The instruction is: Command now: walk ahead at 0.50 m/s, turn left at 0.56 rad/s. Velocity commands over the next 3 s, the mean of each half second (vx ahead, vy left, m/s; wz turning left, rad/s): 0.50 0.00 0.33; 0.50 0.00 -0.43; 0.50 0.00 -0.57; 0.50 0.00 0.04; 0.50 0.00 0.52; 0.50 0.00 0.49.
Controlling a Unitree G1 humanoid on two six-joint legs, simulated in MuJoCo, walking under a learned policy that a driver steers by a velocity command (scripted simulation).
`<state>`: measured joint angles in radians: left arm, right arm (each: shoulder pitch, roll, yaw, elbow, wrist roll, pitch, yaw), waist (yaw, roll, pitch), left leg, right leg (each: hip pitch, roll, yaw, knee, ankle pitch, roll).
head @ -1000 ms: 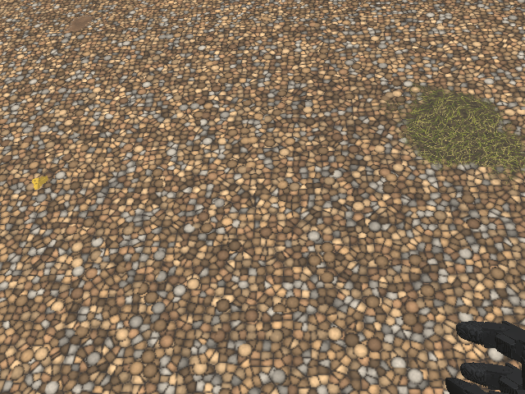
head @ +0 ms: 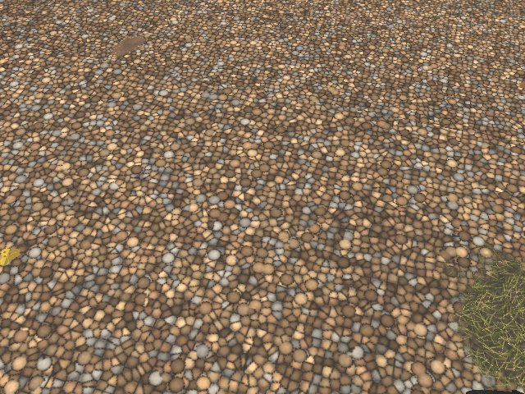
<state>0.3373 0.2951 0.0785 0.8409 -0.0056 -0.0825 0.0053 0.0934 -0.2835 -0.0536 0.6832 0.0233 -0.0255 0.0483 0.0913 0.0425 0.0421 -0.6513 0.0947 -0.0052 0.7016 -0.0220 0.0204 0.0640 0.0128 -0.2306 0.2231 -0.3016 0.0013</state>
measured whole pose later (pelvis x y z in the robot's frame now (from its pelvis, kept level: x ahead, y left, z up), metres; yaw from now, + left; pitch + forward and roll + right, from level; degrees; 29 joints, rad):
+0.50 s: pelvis +0.28 +0.05 +0.01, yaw +8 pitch +1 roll +1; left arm 0.14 0.28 0.04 0.73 -0.02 -0.08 -0.03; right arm 0.29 -0.28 -0.04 0.77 0.00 -0.07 0.01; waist -0.06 -0.05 0.03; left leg 0.00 -0.10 -0.01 0.24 -0.26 0.08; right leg -0.66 -0.10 0.02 0.63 0.12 0.02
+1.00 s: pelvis +0.58 +0.03 +0.01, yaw -7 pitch +2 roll +0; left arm 0.34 0.29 0.06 0.71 -0.02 -0.04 0.01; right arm 0.07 -0.29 -0.03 0.68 -0.01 -0.09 0.01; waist 0.07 0.03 0.03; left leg -0.63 0.06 -0.12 0.61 0.01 -0.07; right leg -0.15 0.12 0.15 0.36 -0.24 -0.08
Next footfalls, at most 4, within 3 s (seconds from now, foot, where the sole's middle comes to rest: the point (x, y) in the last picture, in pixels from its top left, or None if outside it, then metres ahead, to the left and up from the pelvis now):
0.10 left None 0.23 0.12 -0.77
0.64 right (315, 355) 0.57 -0.05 -0.77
1.12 left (252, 257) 0.84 0.14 -0.77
1.64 right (381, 216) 1.03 -0.24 -0.77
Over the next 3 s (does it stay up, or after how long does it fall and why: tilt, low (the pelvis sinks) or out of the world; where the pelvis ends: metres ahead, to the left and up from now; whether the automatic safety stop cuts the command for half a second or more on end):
stays up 1.69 -0.30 -0.19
